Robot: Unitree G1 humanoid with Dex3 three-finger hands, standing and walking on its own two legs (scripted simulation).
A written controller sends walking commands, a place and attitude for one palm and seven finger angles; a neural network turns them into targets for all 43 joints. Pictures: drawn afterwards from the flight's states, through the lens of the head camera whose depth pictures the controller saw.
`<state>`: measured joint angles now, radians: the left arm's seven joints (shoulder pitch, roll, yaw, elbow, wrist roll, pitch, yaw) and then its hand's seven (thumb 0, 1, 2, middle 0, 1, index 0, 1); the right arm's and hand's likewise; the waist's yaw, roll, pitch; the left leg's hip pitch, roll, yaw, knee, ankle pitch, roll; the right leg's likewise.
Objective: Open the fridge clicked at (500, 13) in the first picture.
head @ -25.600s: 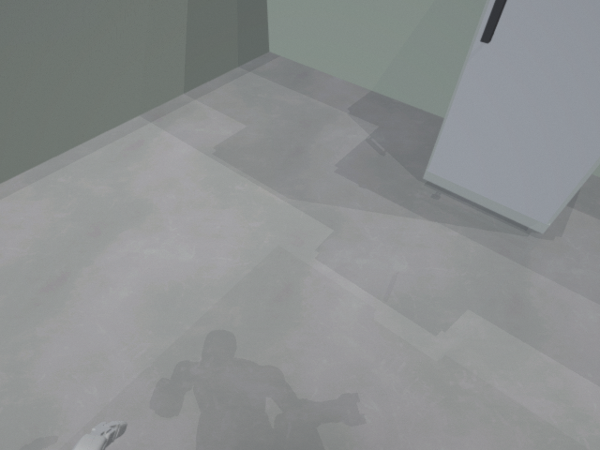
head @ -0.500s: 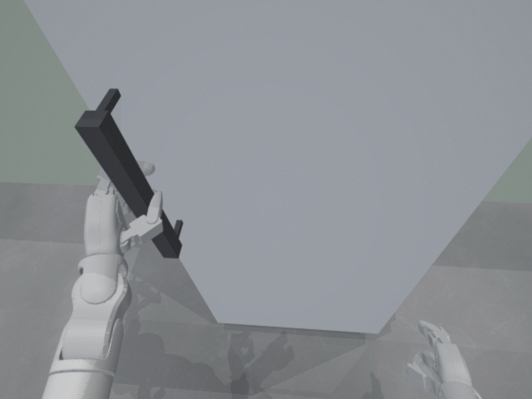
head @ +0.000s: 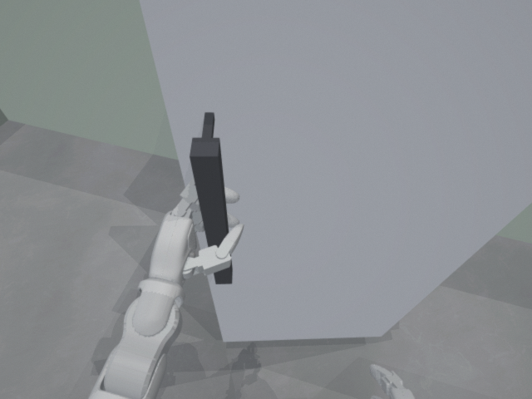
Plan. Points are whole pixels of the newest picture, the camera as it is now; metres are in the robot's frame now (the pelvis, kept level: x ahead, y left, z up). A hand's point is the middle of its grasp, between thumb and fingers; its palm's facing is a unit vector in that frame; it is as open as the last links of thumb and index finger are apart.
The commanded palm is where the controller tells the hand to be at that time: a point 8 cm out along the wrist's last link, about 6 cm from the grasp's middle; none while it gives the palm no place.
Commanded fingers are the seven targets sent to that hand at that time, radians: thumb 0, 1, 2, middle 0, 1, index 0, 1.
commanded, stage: walk backward, drawing the door open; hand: left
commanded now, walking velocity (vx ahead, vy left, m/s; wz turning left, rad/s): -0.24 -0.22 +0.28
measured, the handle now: (218, 214) +0.34 +0.09 +0.10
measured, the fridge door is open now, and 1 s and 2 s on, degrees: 18 53 68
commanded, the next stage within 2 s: stop walking and hold the door back in 1.38 s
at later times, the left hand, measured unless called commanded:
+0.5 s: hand (273, 385) +0.14 +0.01 +0.10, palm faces +0.18 -0.98 -0.07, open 7.0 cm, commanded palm +0.10 +0.05 +0.09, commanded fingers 0.00 0.90 0.90 -0.45 -1.40 -0.45 -1.40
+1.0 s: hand out of the picture +0.04 -0.09 +0.10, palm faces +0.67 -0.70 -0.24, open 7.0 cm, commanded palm -0.02 -0.07 +0.09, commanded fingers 0.00 0.90 0.90 -0.45 -1.40 -0.45 -1.40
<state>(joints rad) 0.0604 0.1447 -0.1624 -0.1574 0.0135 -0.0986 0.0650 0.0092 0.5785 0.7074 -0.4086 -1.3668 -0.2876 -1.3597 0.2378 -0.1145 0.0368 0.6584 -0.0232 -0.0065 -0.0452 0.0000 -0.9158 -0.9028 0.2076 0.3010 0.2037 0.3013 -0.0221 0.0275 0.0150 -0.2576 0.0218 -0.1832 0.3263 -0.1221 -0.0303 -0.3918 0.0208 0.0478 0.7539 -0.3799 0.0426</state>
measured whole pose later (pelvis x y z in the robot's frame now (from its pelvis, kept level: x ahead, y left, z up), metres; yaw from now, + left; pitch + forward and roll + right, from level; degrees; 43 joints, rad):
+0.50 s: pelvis -0.09 -0.14 -0.03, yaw +18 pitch +2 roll +0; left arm 0.18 0.11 -0.15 -0.32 -0.01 -0.10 0.03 -0.02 0.59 0.74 -0.40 -1.38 -0.24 -1.33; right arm 0.18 -0.19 -0.03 0.59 -0.03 -0.06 -0.11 0.01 -0.91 -0.90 0.20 0.30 0.20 0.30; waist -0.04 0.00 0.02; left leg -0.22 0.01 0.08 0.54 -0.37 0.01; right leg -0.40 0.02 -0.24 0.59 -0.24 -0.09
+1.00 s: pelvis -0.09 -0.36 -0.02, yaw +37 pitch +0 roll +1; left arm 0.25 0.17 0.07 -0.32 -0.02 -0.12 0.07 -0.05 0.59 0.77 -0.43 -1.37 -0.21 -1.40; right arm 0.12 -0.22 -0.06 0.67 -0.01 -0.08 -0.10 0.01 -0.91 -0.90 0.20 0.30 0.20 0.30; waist -0.03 0.05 0.11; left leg -0.51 0.00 0.04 1.22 -0.53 -0.04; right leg -0.31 -0.07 -0.13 0.57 -0.26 -0.04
